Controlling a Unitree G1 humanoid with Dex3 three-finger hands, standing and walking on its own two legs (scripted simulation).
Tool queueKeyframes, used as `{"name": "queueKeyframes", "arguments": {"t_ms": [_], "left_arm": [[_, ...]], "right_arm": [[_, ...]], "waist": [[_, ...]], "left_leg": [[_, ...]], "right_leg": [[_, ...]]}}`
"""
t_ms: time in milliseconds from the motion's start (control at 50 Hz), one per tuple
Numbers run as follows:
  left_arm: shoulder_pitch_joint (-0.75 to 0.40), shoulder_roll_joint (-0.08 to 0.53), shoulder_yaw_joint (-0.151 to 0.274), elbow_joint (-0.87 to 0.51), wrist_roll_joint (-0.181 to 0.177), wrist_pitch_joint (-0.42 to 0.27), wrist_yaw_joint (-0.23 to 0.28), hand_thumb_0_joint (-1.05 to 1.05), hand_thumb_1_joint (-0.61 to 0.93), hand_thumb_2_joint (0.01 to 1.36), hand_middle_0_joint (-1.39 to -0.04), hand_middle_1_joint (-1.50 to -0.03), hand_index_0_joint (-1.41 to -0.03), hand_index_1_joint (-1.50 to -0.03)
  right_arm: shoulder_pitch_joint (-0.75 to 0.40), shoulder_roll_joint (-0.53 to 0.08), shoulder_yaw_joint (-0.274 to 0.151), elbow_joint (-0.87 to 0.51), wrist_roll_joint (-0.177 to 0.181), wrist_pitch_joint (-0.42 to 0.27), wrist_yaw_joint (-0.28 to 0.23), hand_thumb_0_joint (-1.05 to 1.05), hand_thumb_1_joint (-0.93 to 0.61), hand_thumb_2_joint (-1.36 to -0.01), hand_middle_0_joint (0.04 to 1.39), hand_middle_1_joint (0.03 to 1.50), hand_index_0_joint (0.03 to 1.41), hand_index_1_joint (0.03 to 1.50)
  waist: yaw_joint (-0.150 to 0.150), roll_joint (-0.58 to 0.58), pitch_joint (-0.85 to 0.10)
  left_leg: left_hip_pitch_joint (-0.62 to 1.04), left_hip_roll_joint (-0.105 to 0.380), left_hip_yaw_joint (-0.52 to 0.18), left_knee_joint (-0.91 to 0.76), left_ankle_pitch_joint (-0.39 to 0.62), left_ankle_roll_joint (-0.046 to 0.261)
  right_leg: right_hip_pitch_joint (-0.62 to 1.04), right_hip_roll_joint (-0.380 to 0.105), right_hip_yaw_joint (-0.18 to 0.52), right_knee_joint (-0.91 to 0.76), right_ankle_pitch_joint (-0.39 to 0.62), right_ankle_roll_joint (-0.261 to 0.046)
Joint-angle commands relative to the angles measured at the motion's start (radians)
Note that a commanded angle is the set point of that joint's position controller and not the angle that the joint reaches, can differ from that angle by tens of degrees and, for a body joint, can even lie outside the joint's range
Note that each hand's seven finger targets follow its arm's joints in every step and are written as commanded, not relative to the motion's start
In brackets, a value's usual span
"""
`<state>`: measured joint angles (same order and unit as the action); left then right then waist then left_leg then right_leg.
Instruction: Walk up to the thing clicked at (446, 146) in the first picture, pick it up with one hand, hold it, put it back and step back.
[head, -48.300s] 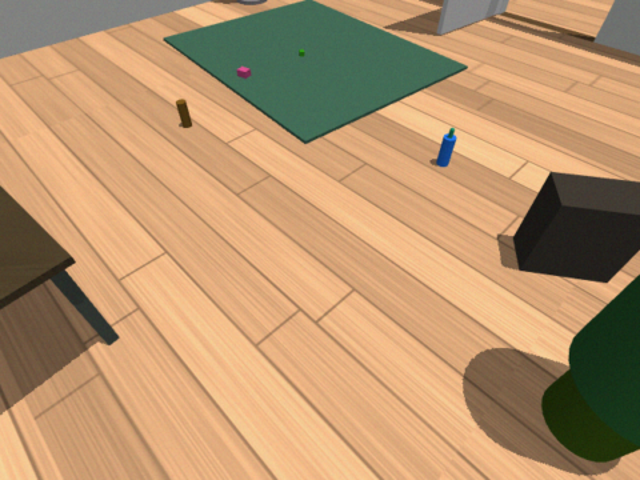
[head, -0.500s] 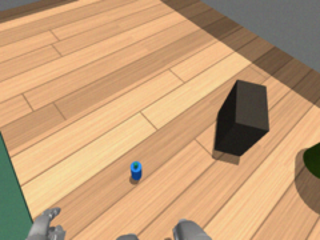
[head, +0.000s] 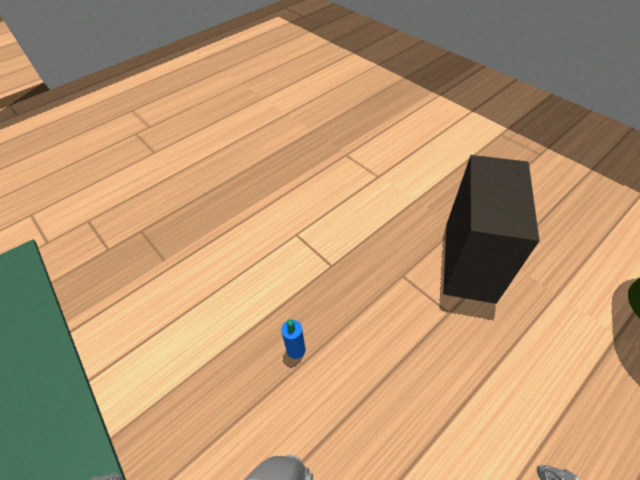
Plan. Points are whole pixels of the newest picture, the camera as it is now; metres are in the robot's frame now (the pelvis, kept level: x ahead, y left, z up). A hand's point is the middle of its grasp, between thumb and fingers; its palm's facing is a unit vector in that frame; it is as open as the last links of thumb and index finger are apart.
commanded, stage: step back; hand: left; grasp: from the side
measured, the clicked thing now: (293, 336) +0.59 +0.14 -0.66
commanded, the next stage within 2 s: none
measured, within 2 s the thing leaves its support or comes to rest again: neither
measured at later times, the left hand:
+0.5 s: hand out of the picture -0.06 +0.29 -0.16, palm faces +0.04 -0.94 -0.35, open 7.4 cm
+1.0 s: hand out of the picture -0.17 +0.27 -0.15, palm faces +0.03 -0.92 -0.40, open 7.4 cm
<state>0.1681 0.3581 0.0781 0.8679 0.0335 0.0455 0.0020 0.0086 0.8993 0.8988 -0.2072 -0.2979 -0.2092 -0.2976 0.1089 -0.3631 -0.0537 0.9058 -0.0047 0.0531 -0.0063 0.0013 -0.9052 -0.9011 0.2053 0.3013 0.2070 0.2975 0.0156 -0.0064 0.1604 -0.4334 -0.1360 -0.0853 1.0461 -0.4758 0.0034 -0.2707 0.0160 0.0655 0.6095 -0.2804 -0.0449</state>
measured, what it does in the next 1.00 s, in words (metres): walks backwards: left foot, then right foot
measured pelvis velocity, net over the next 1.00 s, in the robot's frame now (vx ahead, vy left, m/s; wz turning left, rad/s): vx -0.32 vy -0.01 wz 0.05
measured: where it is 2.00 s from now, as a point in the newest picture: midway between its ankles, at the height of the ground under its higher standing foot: outside the picture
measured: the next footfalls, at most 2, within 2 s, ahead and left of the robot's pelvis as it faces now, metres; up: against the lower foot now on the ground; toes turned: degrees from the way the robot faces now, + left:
left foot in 0.24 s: -0.07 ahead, +0.13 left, +0.00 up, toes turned +2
right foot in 0.64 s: -0.19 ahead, -0.14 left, +0.00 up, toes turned +2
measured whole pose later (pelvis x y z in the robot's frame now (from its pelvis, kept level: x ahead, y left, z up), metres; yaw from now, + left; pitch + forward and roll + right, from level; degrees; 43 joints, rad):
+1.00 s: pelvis -0.32 -0.01 -0.02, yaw +3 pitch -3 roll +2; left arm 0.08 0.41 0.08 0.74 0.03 0.07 0.01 0.01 0.90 0.90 -0.21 -0.30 -0.21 -0.30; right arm 0.20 -0.35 -0.05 0.88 -0.03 0.02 -0.03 0.00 -0.91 -0.90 0.20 0.30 0.20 0.30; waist 0.00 -0.08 0.20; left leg -0.24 -0.07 0.00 0.65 -0.37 0.02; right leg -0.43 -0.06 0.04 0.75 -0.27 0.00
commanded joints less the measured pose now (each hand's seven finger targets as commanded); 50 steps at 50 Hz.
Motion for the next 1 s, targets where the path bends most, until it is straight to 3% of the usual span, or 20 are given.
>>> {"name": "queueKeyframes", "arguments": {"t_ms": [0,140,200,220,240,260,280,340,400,500,600,620,640,660,680,760,860,920,940,980], "left_arm": [[-0.109,0.223,0.067,-0.142,0.001,-0.034,0.024,0.0,0.9,0.9,-0.2,-0.3,-0.2,-0.3],[-0.002,0.234,0.065,-0.155,0.006,-0.01,0.022,0.0,0.9,0.9,-0.2,-0.3,-0.2,-0.3],[-0.049,0.244,0.056,-0.176,-0.011,0.01,0.013,0.0,0.9,0.9,-0.2,-0.3,-0.2,-0.3],[-0.034,0.213,0.046,-0.185,-0.015,0.013,0.01,0.0,0.9,0.9,-0.2,-0.3,-0.2,-0.3],[-0.043,0.171,0.039,-0.193,-0.019,0.009,0.012,0.0,0.9,0.9,-0.2,-0.3,-0.2,-0.3],[-0.103,0.217,0.065,-0.199,-0.006,0.006,0.027,0.0,0.9,0.9,-0.2,-0.3,-0.2,-0.3],[-0.119,0.234,0.069,-0.191,0.004,0.007,0.028,0.0,0.9,0.9,-0.2,-0.3,-0.2,-0.3],[0.017,0.201,0.068,-0.13,-0.027,0.01,0.018,0.0,0.9,0.9,-0.2,-0.3,-0.2,-0.3],[0.027,0.199,0.074,-0.126,-0.017,0.008,0.014,0.0,0.9,0.9,-0.2,-0.3,-0.2,-0.3],[0.0,0.188,0.057,-0.15,-0.012,-0.006,0.016,0.0,0.9,0.9,-0.2,-0.3,-0.2,-0.3],[0.151,0.183,0.059,-0.059,-0.005,-0.02,0.002,0.0,0.9,0.9,-0.2,-0.3,-0.2,-0.3],[0.176,0.199,0.063,-0.047,0.001,-0.025,0.004,0.0,0.9,0.9,-0.2,-0.3,-0.2,-0.3],[0.162,0.267,0.081,-0.057,0.015,-0.029,0.002,0.0,0.9,0.9,-0.2,-0.3,-0.2,-0.3],[0.099,0.353,0.101,-0.093,0.007,-0.022,-0.003,0.0,0.9,0.9,-0.2,-0.3,-0.2,-0.3],[0.012,0.42,0.11,-0.132,0.018,-0.021,0.002,0.0,0.9,0.9,-0.2,-0.3,-0.2,-0.3],[-0.104,0.259,0.075,-0.163,0.009,-0.024,0.018,0.0,0.9,0.9,-0.2,-0.3,-0.2,-0.3],[-0.015,0.238,0.07,-0.176,0.022,-0.011,0.029,0.0,0.9,0.9,-0.2,-0.3,-0.2,-0.3],[-0.048,0.243,0.058,-0.193,-0.005,0.01,0.024,0.0,0.9,0.9,-0.2,-0.3,-0.2,-0.3],[-0.035,0.214,0.049,-0.202,-0.01,0.022,0.019,0.0,0.9,0.9,-0.2,-0.3,-0.2,-0.3],[0.012,0.167,0.04,-0.2,-0.018,0.027,0.022,0.0,0.9,0.9,-0.2,-0.3,-0.2,-0.3]], "right_arm": [[0.086,-0.206,-0.043,-0.051,0.003,-0.029,-0.019,0.0,-0.9,-0.9,0.2,0.3,0.2,0.3],[0.085,-0.186,-0.036,-0.081,-0.004,-0.043,-0.025,0.0,-0.9,-0.9,0.2,0.3,0.2,0.3],[0.178,-0.186,-0.051,-0.042,-0.02,-0.046,-0.022,0.0,-0.9,-0.9,0.2,0.3,0.2,0.3],[0.155,-0.244,-0.068,-0.052,-0.034,-0.048,-0.02,0.0,-0.9,-0.9,0.2,0.3,0.2,0.3],[0.117,-0.34,-0.087,-0.068,-0.046,-0.048,-0.016,0.0,-0.9,-0.9,0.2,0.3,0.2,0.3],[0.061,-0.4,-0.094,-0.095,-0.036,-0.045,-0.011,0.0,-0.9,-0.9,0.2,0.3,0.2,0.3],[0.001,-0.384,-0.093,-0.109,-0.036,-0.057,-0.018,0.0,-0.9,-0.9,0.2,0.3,0.2,0.3],[-0.081,-0.26,-0.052,-0.128,-0.041,-0.063,-0.025,0.0,-0.9,-0.9,0.2,0.3,0.2,0.3],[0.007,-0.234,-0.054,-0.117,-0.029,-0.063,-0.026,0.0,-0.9,-0.9,0.2,0.3,0.2,0.3],[0.076,-0.268,-0.076,-0.133,-0.022,-0.057,-0.038,0.0,-0.9,-0.9,0.2,0.3,0.2,0.3],[-0.009,-0.292,-0.076,-0.165,-0.014,-0.03,-0.027,0.0,-0.9,-0.9,0.2,0.3,0.2,0.3],[-0.024,-0.27,-0.067,-0.169,-0.006,-0.026,-0.024,0.0,-0.9,-0.9,0.2,0.3,0.2,0.3],[-0.018,-0.231,-0.058,-0.18,0.0,-0.024,-0.021,0.0,-0.9,-0.9,0.2,0.3,0.2,0.3],[-0.042,-0.183,-0.046,-0.201,0.006,-0.026,-0.031,0.0,-0.9,-0.9,0.2,0.3,0.2,0.3],[-0.038,-0.223,-0.064,-0.187,-0.003,-0.022,-0.045,0.0,-0.9,-0.9,0.2,0.3,0.2,0.3],[0.052,-0.203,-0.048,-0.12,0.01,-0.031,-0.029,0.0,-0.9,-0.9,0.2,0.3,0.2,0.3],[0.064,-0.182,-0.032,-0.137,-0.002,-0.055,-0.038,0.0,-0.9,-0.9,0.2,0.3,0.2,0.3],[0.167,-0.176,-0.045,-0.096,-0.02,-0.067,-0.036,0.0,-0.9,-0.9,0.2,0.3,0.2,0.3],[0.164,-0.198,-0.057,-0.091,-0.028,-0.069,-0.037,0.0,-0.9,-0.9,0.2,0.3,0.2,0.3],[0.07,-0.349,-0.084,-0.124,-0.049,-0.066,-0.033,0.0,-0.9,-0.9,0.2,0.3,0.2,0.3]], "waist": [[-0.021,-0.084,-0.127],[0.028,-0.194,-0.261],[-0.036,-0.153,-0.26],[-0.029,-0.025,-0.252],[-0.034,0.21,-0.21],[-0.076,0.24,-0.162],[-0.061,0.225,-0.123],[0.04,0.135,-0.131],[0.005,0.126,-0.142],[-0.057,0.173,-0.215],[0.003,0.198,-0.276],[0.019,0.163,-0.288],[0.009,-0.003,-0.262],[0.028,-0.247,-0.196],[0.049,-0.331,-0.152],[-0.029,-0.154,-0.118],[0.025,-0.213,-0.182],[-0.022,-0.173,-0.237],[-0.006,-0.116,-0.24],[0.04,0.159,-0.208]], "left_leg": [[-0.001,-0.015,-0.067,0.151,0.017,-0.02],[0.041,0.095,0.045,-0.372,-0.03,-0.024],[0.247,0.108,0.076,-0.676,0.288,0.01],[0.317,0.227,-0.105,-0.687,0.279,0.049],[0.336,0.439,-0.384,-0.748,0.373,0.136],[0.113,0.559,-0.455,-0.772,0.381,0.283],[0.026,0.576,-0.467,-0.778,0.407,0.308],[0.176,0.364,-0.126,-0.662,0.653,0.18],[0.311,0.337,-0.113,-0.611,0.675,0.179],[0.458,0.418,-0.143,-0.544,0.729,0.26],[0.265,0.348,-0.084,-0.462,0.561,0.173],[0.192,0.316,-0.068,-0.437,0.461,0.131],[0.016,0.228,-0.034,-0.334,0.292,0.068],[-0.096,0.058,0.048,-0.164,-0.036,0.012],[-0.026,0.065,-0.019,0.058,-0.164,-0.013],[-0.006,0.014,-0.04,0.157,-0.001,0.002],[-0.062,0.086,0.036,-0.247,-0.054,-0.012],[0.134,0.112,0.097,-0.676,0.242,0.005],[0.23,0.138,0.029,-0.703,0.389,0.018],[0.31,0.461,-0.364,-0.678,0.644,0.157]], "right_leg": [[-0.007,-0.19,0.191,-0.228,0.286,-0.152],[0.283,-0.219,0.175,-0.124,0.401,-0.152],[0.128,-0.179,0.135,-0.047,0.299,-0.08],[-0.035,-0.109,0.104,0.019,0.141,-0.025],[-0.238,0.059,0.019,0.204,-0.169,0.019],[-0.176,0.085,0.082,0.407,-0.366,0.046],[-0.138,0.062,0.135,0.566,-0.335,0.043],[-0.228,0.112,0.15,0.685,-0.191,0.023],[-0.269,0.106,0.125,0.648,-0.173,0.059],[-0.224,0.016,0.072,0.31,-0.255,0.086],[0.088,0.006,-0.059,-0.185,0.026,0.036],[0.141,-0.01,-0.029,-0.203,0.096,0.014],[0.178,-0.129,0.191,-0.188,0.095,-0.034],[0.071,-0.291,0.374,-0.262,0.077,-0.158],[-0.138,-0.43,0.515,-0.312,0.07,-0.277],[-0.108,-0.209,0.139,-0.179,0.294,-0.151],[0.218,-0.211,0.137,-0.073,0.482,-0.146],[0.201,-0.192,0.095,0.099,0.485,-0.102],[0.088,-0.147,0.076,0.137,0.344,-0.059],[-0.267,0.067,0.009,0.405,-0.298,0.015]]}}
